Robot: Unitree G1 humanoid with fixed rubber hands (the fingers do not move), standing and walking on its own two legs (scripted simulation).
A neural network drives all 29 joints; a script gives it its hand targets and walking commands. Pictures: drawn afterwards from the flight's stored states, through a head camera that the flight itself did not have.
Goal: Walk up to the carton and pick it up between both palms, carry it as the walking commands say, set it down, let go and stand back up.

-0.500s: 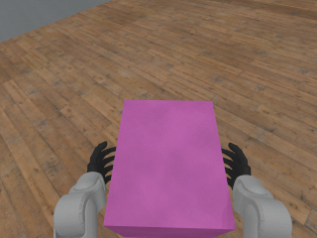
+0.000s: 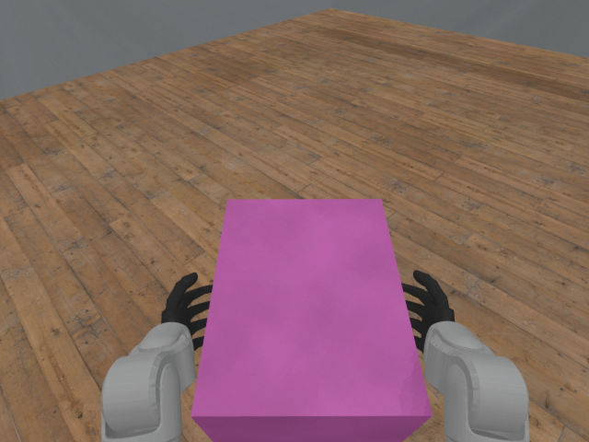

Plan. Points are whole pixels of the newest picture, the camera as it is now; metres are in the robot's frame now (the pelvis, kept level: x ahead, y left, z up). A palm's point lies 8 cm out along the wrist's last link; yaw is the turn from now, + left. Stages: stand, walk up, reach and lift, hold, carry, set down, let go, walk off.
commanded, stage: carry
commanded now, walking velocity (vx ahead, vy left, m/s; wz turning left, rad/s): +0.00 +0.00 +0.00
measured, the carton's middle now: (304, 327) +0.28 +0.01 +0.04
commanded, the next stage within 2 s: none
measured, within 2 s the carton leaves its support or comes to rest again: neither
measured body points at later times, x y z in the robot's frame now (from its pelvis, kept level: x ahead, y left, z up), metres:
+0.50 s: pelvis +0.04 -0.03 +0.01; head +0.00 -0.04 +0.45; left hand +0.28 +0.12 +0.10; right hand +0.28 -0.19 +0.10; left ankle +0.01 +0.06 -0.72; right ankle +0.03 -0.15 -0.73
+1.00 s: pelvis +0.28 -0.03 +0.00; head +0.30 -0.03 +0.45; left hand +0.52 +0.14 +0.06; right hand +0.53 -0.17 +0.07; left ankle +0.20 +0.08 -0.68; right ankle +0.13 -0.13 -0.73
